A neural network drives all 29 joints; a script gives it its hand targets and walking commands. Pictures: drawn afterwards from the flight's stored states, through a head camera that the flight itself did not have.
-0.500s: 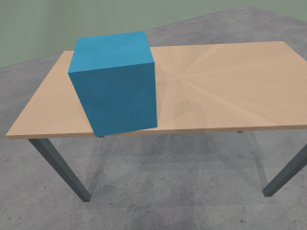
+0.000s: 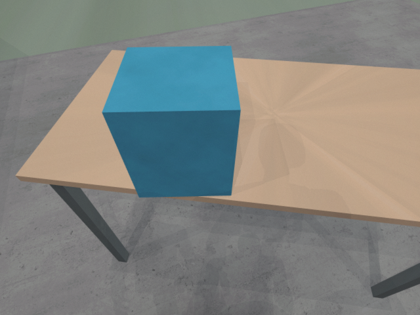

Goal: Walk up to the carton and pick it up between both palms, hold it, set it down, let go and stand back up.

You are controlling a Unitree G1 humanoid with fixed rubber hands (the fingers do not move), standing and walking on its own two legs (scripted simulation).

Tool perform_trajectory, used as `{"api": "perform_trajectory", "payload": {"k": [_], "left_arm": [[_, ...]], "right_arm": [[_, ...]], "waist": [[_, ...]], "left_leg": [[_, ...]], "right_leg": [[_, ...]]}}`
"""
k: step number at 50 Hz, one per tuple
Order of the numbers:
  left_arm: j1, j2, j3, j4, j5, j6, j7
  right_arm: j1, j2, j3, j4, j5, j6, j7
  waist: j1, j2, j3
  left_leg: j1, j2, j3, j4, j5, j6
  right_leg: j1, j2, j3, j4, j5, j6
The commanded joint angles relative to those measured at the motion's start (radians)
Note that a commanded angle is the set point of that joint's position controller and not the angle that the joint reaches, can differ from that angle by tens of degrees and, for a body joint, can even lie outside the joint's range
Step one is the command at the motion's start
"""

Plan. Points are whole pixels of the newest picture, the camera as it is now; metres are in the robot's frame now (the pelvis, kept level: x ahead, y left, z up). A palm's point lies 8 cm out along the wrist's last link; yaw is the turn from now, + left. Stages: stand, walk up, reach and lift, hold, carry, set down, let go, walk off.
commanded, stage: walk up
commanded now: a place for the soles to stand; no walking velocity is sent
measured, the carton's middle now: (182, 126) +0.47 +0.07 +0.10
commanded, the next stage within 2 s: none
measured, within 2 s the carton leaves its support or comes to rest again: neither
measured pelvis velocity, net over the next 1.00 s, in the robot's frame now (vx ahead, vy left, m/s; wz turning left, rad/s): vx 0.04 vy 0.02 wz -0.06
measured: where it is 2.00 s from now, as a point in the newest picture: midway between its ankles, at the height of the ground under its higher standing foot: outside the picture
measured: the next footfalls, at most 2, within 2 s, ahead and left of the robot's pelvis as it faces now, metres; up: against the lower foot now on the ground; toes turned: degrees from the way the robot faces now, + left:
left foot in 0.02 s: +0.08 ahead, +0.12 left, +0.00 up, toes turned +2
right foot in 0.34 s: +0.12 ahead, -0.11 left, +0.00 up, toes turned +0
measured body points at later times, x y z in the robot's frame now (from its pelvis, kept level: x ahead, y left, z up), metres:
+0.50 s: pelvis +0.06 +0.02 +0.00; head +0.07 +0.01 +0.45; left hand +0.12 +0.27 -0.14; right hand +0.10 -0.22 -0.15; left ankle +0.04 +0.11 -0.73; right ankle +0.08 -0.11 -0.73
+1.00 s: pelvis +0.04 +0.02 +0.00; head +0.05 +0.01 +0.45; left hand +0.11 +0.27 -0.13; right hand +0.08 -0.25 -0.15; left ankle +0.04 +0.12 -0.73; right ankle +0.08 -0.11 -0.73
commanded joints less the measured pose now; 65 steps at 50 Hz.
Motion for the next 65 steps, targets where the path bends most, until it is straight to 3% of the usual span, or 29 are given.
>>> {"api": "perform_trajectory", "payload": {"k": [1, 2, 3, 4, 5, 7, 9, 11, 13, 14, 16, 17, 18, 19, 20, 21, 24, 26, 37, 53, 65], "left_arm": [[0.054, 0.176, 0.045, -0.012, -0.001, 0.009, -0.013], [0.041, 0.150, 0.041, -0.029, -0.001, 0.011, -0.019], [0.069, 0.098, 0.029, -0.039, -0.008, 0.023, -0.021], [0.046, 0.121, 0.033, -0.045, -0.010, 0.041, -0.014], [-0.011, 0.134, 0.037, -0.067, -0.006, 0.044, -0.011], [-0.047, 0.107, 0.039, -0.079, -0.002, 0.038, -0.017], [-0.029, 0.092, 0.041, -0.065, -0.006, 0.030, -0.019], [-0.011, 0.074, 0.041, -0.045, -0.015, 0.026, -0.016], [-0.022, 0.067, 0.045, -0.036, -0.025, 0.023, -0.007], [-0.031, 0.073, 0.045, -0.034, -0.028, 0.020, -0.003], [-0.059, 0.129, 0.061, -0.041, -0.022, 0.013, 0.000], [-0.085, 0.170, 0.071, -0.058, -0.020, 0.009, 0.001], [-0.112, 0.199, 0.072, -0.056, -0.022, 0.012, 0.000], [-0.150, 0.217, 0.070, -0.052, -0.025, 0.020, -0.001], [-0.168, 0.207, 0.063, -0.044, -0.031, 0.024, -0.002], [-0.181, 0.196, 0.056, -0.040, -0.035, 0.024, -0.003], [-0.180, 0.182, 0.045, -0.038, -0.041, 0.013, -0.004], [-0.177, 0.188, 0.046, -0.030, -0.039, 0.009, -0.005], [-0.213, 0.213, 0.043, -0.024, -0.033, 0.018, -0.006], [-0.200, 0.221, 0.036, -0.012, -0.033, 0.016, -0.009], [-0.171, 0.210, 0.031, -0.017, -0.033, 0.014, -0.003]], "right_arm": [[0.137, -0.084, -0.027, -0.028, 0.008, -0.048, -0.013], [0.208, -0.130, -0.044, -0.010, 0.011, -0.051, -0.016], [0.241, -0.177, -0.048, -0.014, 0.018, -0.048, -0.020], [0.219, -0.188, -0.052, -0.017, 0.031, -0.041, -0.033], [0.183, -0.176, -0.046, -0.025, 0.034, -0.036, -0.042], [0.116, -0.157, -0.033, -0.043, 0.033, -0.035, -0.046], [0.060, -0.134, -0.025, -0.054, 0.023, -0.042, -0.038], [0.015, -0.119, -0.017, -0.063, 0.017, -0.046, -0.028], [-0.012, -0.129, -0.015, -0.059, 0.024, -0.038, -0.024], [-0.016, -0.141, -0.017, -0.053, 0.032, -0.031, -0.021], [0.009, -0.146, -0.018, -0.041, 0.047, -0.023, -0.015], [0.029, -0.141, -0.016, -0.043, 0.044, -0.018, -0.013], [0.052, -0.139, -0.015, -0.033, 0.036, -0.008, -0.012], [0.078, -0.113, -0.009, -0.023, 0.036, -0.001, -0.016], [0.078, -0.115, -0.005, -0.011, 0.026, -0.002, -0.018], [0.068, -0.135, -0.006, -0.008, 0.023, -0.008, -0.017], [0.025, -0.176, -0.017, -0.013, 0.033, -0.024, -0.013], [0.015, -0.173, -0.016, -0.009, 0.034, -0.026, -0.014], [-0.030, -0.191, -0.016, -0.008, 0.037, -0.008, -0.010], [-0.024, -0.212, -0.012, 0.018, 0.039, 0.000, -0.005], [-0.013, -0.226, -0.015, 0.023, 0.038, 0.003, -0.007]], "waist": [[-0.073, -0.046, -0.039], [-0.094, 0.032, -0.081], [-0.095, 0.163, -0.097], [-0.109, 0.191, -0.042], [-0.113, 0.161, 0.016], [-0.076, 0.105, 0.079], [-0.039, 0.062, 0.051], [-0.011, 0.064, 0.002], [0.008, 0.057, -0.026], [0.012, 0.040, -0.040], [-0.001, 0.005, -0.081], [-0.017, -0.026, -0.092], [-0.033, -0.063, -0.067], [-0.047, -0.113, -0.028], [-0.043, -0.124, -0.002], [-0.039, -0.112, 0.010], [-0.023, -0.067, -0.035], [-0.022, -0.041, -0.071], [-0.027, -0.029, -0.059], [-0.022, -0.053, -0.009], [-0.018, -0.031, -0.022]], "left_leg": [[0.222, 0.018, -0.043, -0.151, 0.231, 0.061], [0.352, 0.091, -0.152, -0.161, 0.303, 0.095], [0.380, 0.231, -0.363, -0.253, 0.293, 0.177], [0.319, 0.304, -0.509, -0.335, 0.147, 0.260], [0.258, 0.313, -0.513, -0.371, 0.114, 0.289], [0.194, 0.285, -0.400, -0.365, 0.190, 0.294], [0.126, 0.229, -0.280, -0.343, 0.296, 0.243], [0.093, 0.171, -0.181, -0.303, 0.423, 0.189], [0.067, 0.137, -0.119, -0.251, 0.472, 0.146], [0.043, 0.123, -0.097, -0.228, 0.450, 0.119], [0.012, 0.087, -0.084, -0.206, 0.336, 0.059], [0.005, 0.061, -0.086, -0.202, 0.167, 0.041], [0.049, 0.028, -0.078, -0.200, -0.011, 0.029], [0.122, 0.021, -0.070, -0.203, -0.027, 0.018], [0.174, 0.031, -0.074, -0.213, 0.006, 0.022], [0.181, 0.049, -0.093, -0.235, 0.064, 0.034], [0.177, 0.075, -0.096, -0.258, 0.263, 0.051], [0.196, 0.076, -0.081, -0.249, 0.289, 0.052], [0.188, 0.076, -0.053, -0.258, 0.175, 0.057], [0.149, 0.081, -0.049, -0.326, -0.113, 0.068], [0.149, 0.108, -0.032, -0.330, -0.092, 0.083]], "right_leg": [[-0.100, -0.184, 0.127, 0.053, 0.334, -0.076], [-0.207, -0.120, 0.089, 0.152, 0.136, -0.045], [-0.284, -0.008, 0.065, 0.310, -0.185, 0.008], [-0.338, 0.002, 0.119, 0.395, -0.309, 0.014], [-0.363, -0.015, 0.161, 0.446, -0.328, 0.016], [-0.378, -0.030, 0.201, 0.440, -0.301, 0.019], [-0.261, -0.026, 0.196, 0.336, -0.202, 0.023], [-0.153, 0.002, 0.162, 0.216, -0.096, 0.025], [-0.062, 0.020, 0.129, 0.055, 0.099, 0.024], [0.006, 0.011, 0.136, -0.026, 0.262, 0.019], [0.084, -0.058, 0.209, -0.016, 0.421, -0.015], [0.075, -0.124, 0.273, -0.029, 0.461, -0.039], [0.003, -0.165, 0.311, -0.059, 0.428, -0.067], [-0.104, -0.197, 0.371, -0.106, 0.329, -0.092], [-0.154, -0.185, 0.379, -0.133, 0.262, -0.084], [-0.152, -0.149, 0.338, -0.125, 0.266, -0.062], [-0.081, -0.100, 0.279, -0.054, 0.383, -0.036], [-0.058, -0.100, 0.280, -0.043, 0.416, -0.035], [-0.098, -0.089, 0.307, -0.053, 0.360, -0.038], [-0.183, -0.058, 0.367, -0.117, 0.098, -0.031], [-0.203, -0.030, 0.358, -0.055, 0.158, -0.025]]}}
